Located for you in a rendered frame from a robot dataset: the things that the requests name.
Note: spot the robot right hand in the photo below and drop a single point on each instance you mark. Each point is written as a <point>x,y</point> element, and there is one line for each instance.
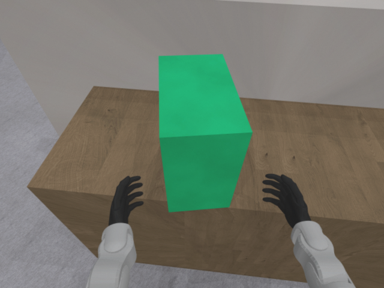
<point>291,201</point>

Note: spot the robot left hand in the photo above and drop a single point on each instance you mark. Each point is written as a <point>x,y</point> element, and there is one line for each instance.
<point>120,208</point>

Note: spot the carton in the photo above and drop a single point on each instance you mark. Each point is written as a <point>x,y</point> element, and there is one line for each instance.
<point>203,129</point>

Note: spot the robot right forearm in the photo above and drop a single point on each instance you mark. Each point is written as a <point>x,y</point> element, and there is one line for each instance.
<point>315,253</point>

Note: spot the robot left forearm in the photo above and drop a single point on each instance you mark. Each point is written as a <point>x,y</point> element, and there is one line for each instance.
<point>116,256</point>

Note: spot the pedestal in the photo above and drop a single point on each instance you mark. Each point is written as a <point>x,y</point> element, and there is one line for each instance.
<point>334,153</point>

